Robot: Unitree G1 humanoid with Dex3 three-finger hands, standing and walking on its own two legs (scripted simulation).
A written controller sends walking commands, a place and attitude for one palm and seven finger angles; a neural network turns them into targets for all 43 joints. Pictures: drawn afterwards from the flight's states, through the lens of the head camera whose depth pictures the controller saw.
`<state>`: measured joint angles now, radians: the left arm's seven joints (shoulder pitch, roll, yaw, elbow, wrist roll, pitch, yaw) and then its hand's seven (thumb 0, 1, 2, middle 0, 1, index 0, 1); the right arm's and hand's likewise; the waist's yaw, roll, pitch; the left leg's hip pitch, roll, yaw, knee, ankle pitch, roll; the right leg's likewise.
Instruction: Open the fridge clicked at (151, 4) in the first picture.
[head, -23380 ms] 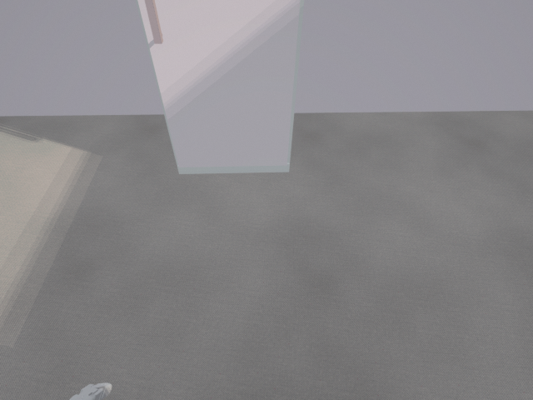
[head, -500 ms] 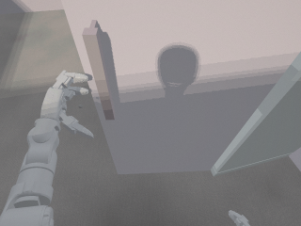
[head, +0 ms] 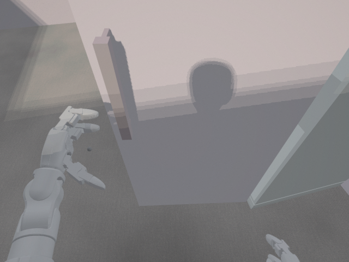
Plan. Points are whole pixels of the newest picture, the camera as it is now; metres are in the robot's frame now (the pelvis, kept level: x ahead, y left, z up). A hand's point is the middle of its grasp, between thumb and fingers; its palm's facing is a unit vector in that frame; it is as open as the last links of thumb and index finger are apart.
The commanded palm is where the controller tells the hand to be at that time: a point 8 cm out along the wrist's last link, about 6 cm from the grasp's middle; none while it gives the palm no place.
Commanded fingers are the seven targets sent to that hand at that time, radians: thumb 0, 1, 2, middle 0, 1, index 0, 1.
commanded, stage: slip the hand off the handle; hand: left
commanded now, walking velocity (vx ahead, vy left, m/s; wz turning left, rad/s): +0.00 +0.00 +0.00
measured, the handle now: (118, 92) +0.46 +0.17 +0.15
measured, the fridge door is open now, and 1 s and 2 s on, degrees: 78 78 78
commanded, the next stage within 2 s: draw the hand back to the body in 0.40 s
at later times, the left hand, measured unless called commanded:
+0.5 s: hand (78, 171) +0.27 +0.21 +0.11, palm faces +0.07 -0.96 -0.26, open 14.7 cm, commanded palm +0.24 +0.26 +0.12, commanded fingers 0.00 -0.55 0.20 -0.25 -1.15 -0.25 -1.15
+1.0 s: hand (48, 174) +0.24 +0.24 +0.15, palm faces +0.22 -0.97 -0.03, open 14.7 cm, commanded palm +0.20 +0.28 +0.15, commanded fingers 0.00 -0.37 0.29 -0.24 -1.04 -0.24 -1.04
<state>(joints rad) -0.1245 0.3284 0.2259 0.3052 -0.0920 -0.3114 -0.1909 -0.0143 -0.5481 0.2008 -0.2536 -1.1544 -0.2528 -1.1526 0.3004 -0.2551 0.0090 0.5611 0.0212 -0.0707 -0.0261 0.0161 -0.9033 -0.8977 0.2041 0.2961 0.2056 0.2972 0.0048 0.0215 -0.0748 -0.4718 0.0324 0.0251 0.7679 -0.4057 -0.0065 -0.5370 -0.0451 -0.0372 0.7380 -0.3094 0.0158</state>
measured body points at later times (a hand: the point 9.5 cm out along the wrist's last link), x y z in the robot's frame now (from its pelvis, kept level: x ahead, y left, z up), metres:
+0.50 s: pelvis -0.01 -0.02 +0.00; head +0.01 -0.03 +0.45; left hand +0.26 +0.26 +0.12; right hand +0.17 -0.25 -0.08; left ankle -0.01 +0.12 -0.71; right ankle +0.04 -0.13 -0.71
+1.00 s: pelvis +0.01 +0.00 +0.01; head -0.02 -0.01 +0.46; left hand +0.22 +0.29 +0.15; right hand +0.21 -0.21 -0.04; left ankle -0.01 +0.12 -0.71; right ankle +0.04 -0.13 -0.71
